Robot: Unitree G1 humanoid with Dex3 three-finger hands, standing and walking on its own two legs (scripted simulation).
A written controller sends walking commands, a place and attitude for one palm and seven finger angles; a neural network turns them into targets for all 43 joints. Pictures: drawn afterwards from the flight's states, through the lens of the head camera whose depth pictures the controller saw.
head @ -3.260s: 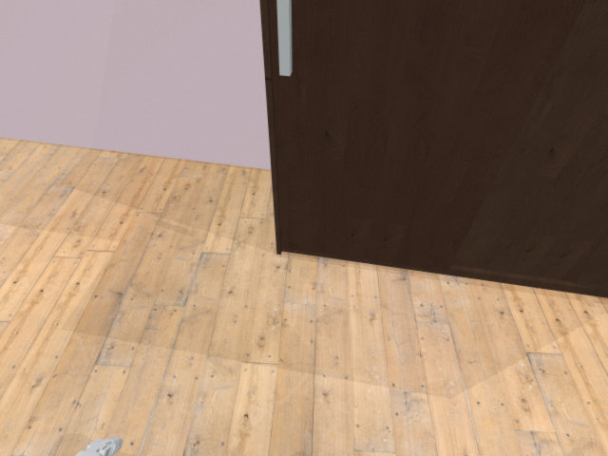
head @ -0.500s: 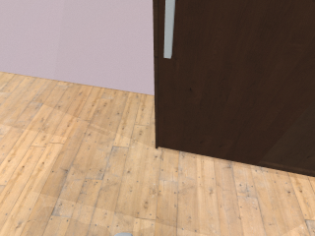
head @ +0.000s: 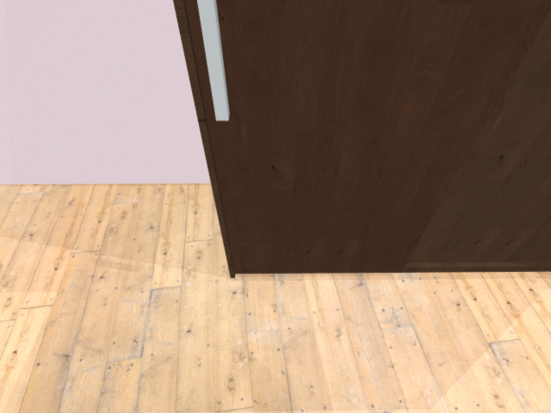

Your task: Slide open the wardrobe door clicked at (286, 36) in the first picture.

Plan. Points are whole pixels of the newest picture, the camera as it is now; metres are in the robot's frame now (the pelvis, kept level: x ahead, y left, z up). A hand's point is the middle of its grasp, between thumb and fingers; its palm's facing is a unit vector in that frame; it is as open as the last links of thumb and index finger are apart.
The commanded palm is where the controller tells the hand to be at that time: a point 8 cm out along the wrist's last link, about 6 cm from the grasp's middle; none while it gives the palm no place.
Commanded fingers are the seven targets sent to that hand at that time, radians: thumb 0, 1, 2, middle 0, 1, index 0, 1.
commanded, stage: take the last steps up to it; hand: left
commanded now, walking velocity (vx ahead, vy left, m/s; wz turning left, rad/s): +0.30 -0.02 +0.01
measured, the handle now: (214, 37) +0.71 +0.13 +0.21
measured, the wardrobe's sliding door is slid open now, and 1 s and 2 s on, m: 0.00 0.00 0.00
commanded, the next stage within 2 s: come to a stop and stand still in 0.46 s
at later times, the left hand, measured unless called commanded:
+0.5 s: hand out of the picture +0.06 +0.16 -0.20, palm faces +0.11 -0.99 -0.12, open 7.4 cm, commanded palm none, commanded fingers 0.00 0.90 0.90 -0.20 -0.30 -0.20 -0.30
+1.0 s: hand (185, 350) +0.26 +0.18 -0.17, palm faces +0.05 -0.97 -0.24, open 7.3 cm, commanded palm none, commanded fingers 0.00 0.90 0.90 -0.20 -0.30 -0.20 -0.30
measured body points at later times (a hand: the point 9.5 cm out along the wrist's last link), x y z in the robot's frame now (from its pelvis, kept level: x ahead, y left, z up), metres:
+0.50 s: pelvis +0.15 +0.02 -0.02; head +0.18 +0.04 +0.42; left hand +0.06 +0.22 -0.19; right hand +0.26 -0.20 -0.16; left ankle +0.24 +0.10 -0.74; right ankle +0.02 -0.11 -0.70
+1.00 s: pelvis +0.21 -0.01 -0.01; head +0.23 -0.02 +0.44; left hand +0.26 +0.23 -0.15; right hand +0.23 -0.24 -0.17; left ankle +0.18 +0.11 -0.70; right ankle +0.24 -0.11 -0.74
